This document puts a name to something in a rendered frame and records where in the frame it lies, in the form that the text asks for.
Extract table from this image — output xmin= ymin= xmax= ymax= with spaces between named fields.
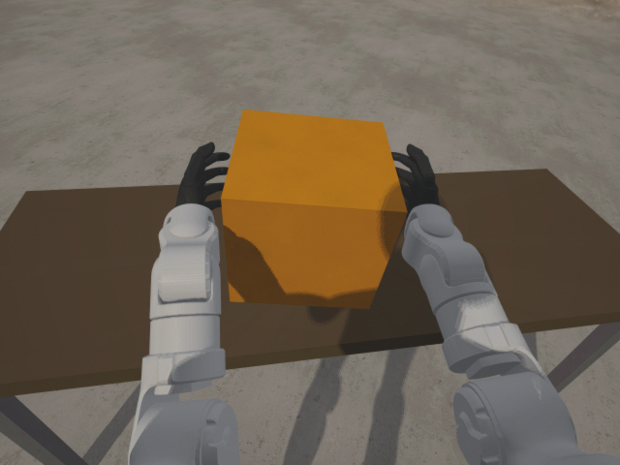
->
xmin=0 ymin=169 xmax=620 ymax=465

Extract robot left upper arm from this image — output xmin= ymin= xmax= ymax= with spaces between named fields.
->
xmin=129 ymin=398 xmax=240 ymax=465

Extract right robot forearm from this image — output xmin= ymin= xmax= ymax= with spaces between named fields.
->
xmin=402 ymin=203 xmax=577 ymax=444

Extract carton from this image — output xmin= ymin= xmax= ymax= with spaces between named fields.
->
xmin=221 ymin=109 xmax=408 ymax=309

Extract left robot forearm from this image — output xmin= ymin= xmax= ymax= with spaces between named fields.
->
xmin=128 ymin=203 xmax=226 ymax=465

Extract left robot hand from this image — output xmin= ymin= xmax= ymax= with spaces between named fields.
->
xmin=175 ymin=142 xmax=231 ymax=210

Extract right robot hand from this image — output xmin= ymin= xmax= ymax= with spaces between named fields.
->
xmin=391 ymin=144 xmax=440 ymax=219

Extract robot right upper arm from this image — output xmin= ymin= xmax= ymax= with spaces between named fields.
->
xmin=453 ymin=372 xmax=620 ymax=465

